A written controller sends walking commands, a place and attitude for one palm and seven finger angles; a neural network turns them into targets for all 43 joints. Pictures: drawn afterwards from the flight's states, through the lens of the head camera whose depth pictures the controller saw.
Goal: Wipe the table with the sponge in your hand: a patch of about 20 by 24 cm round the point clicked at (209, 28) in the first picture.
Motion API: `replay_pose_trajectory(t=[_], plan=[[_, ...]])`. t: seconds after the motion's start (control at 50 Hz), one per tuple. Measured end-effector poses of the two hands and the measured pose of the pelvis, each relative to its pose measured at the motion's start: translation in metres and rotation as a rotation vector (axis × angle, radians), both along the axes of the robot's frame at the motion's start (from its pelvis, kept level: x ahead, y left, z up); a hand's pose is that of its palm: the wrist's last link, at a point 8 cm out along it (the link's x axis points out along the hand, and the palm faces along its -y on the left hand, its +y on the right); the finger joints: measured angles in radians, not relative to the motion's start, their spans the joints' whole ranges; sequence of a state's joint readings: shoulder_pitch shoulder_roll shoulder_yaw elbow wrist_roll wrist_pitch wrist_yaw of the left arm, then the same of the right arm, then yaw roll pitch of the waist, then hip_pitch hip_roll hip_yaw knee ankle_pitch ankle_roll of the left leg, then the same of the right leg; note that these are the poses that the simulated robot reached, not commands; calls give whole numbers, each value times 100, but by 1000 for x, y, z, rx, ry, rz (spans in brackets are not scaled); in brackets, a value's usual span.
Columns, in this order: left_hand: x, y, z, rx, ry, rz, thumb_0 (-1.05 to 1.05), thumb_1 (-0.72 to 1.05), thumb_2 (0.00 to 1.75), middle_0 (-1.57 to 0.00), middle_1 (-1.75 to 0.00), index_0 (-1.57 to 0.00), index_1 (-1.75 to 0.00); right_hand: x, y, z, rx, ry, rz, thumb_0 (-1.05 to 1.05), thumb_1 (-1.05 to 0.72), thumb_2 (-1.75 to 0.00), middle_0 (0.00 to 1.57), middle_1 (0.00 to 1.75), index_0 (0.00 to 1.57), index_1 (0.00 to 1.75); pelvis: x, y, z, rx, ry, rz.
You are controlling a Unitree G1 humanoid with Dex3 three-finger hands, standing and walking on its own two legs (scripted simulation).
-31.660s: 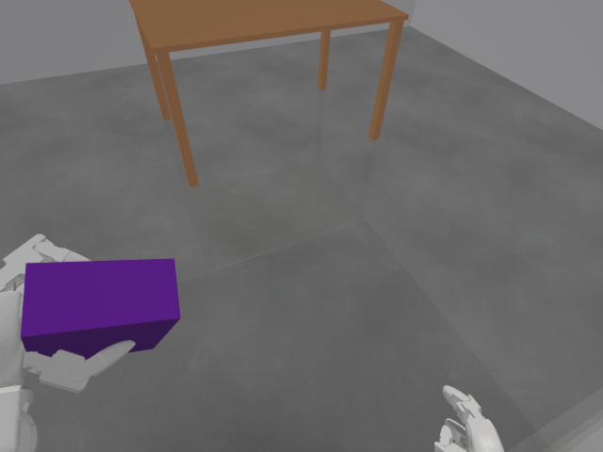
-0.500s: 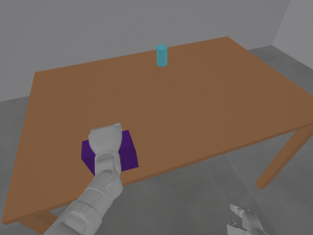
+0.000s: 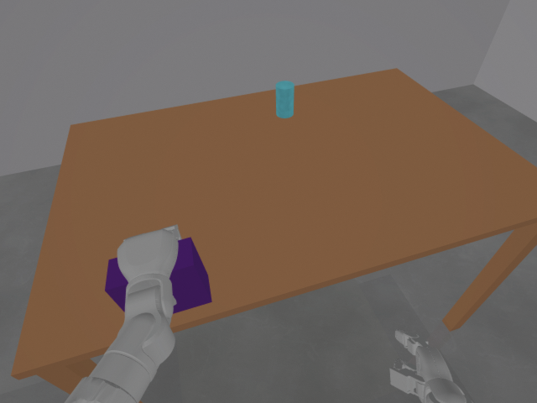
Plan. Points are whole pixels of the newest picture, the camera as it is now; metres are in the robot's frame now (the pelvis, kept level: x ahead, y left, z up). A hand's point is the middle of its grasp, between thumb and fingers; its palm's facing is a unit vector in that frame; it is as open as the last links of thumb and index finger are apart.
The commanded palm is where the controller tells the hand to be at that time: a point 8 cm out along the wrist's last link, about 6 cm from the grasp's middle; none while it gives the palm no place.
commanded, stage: wipe forward along the middle lane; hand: left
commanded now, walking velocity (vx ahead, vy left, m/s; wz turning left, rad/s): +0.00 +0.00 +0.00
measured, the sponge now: (166, 287) +0.30 +0.23 -0.03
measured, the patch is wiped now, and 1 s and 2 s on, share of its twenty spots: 1.00 1.00 1.00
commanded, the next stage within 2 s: slide back across to the first lane in 1.56 s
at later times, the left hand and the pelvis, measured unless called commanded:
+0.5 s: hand (157, 255) +0.34 +0.25 +0.01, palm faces -0.09 +0.00 -1.00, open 10.0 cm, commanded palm +0.34 +0.25 +0.04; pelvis -0.03 -0.01 -0.01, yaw +2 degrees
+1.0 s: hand (158, 228) +0.40 +0.27 +0.01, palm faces -0.12 +0.02 -0.99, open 10.0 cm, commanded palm +0.39 +0.27 +0.04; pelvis -0.04 -0.01 -0.02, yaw +1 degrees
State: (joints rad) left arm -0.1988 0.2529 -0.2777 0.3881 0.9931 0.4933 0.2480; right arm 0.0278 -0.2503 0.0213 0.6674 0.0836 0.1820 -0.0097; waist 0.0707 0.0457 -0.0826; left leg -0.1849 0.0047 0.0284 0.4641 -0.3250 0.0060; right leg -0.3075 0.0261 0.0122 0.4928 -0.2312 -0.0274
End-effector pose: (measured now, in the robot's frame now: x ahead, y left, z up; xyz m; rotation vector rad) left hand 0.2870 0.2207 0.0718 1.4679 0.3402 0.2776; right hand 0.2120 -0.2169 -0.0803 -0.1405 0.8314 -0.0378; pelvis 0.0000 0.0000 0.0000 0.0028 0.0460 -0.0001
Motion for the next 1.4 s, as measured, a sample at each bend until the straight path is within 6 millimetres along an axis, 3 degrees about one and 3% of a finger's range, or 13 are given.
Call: replay_pose_trajectory(t=[0.22,0.54,0.74,0.9,1.08,1.4], plan=[[13,9,-6,32,56,-32,-2,-47,103,-72,-133,-73,-134,-29,-1,-18,-36,67,-14,1,-90,-89,20,30,20,30,-12,2,-3,3,30,20],[45,19,-7,90,71,-48,-1,-49,104,-74,-131,-75,-133,-108,-32,-50,-79,227,-97,1,-90,-89,20,30,20,30,-33,-7,-10,8,103,28],[71,27,-6,105,85,-44,0,-50,105,-75,-131,-76,-133,-156,-57,-58,-110,300,-162,1,-90,-89,20,30,20,30,-43,-14,-15,8,156,22],[91,33,-6,110,93,-33,1,-51,106,-75,-131,-76,-133,-186,-65,-63,-122,368,-196,1,-90,-89,20,30,20,30,-43,-15,-18,3,200,19],[111,41,-6,106,98,-20,1,-51,106,-76,-130,-77,-132,-202,-61,-64,-117,407,-218,1,-90,-89,20,30,20,30,-41,-10,-21,-4,235,12],[141,55,-6,107,99,-13,1,-52,107,-76,-130,-77,-132,-208,-44,-64,-130,436,-216,0,-90,-89,20,30,20,30,-37,5,-26,-18,285,16]])
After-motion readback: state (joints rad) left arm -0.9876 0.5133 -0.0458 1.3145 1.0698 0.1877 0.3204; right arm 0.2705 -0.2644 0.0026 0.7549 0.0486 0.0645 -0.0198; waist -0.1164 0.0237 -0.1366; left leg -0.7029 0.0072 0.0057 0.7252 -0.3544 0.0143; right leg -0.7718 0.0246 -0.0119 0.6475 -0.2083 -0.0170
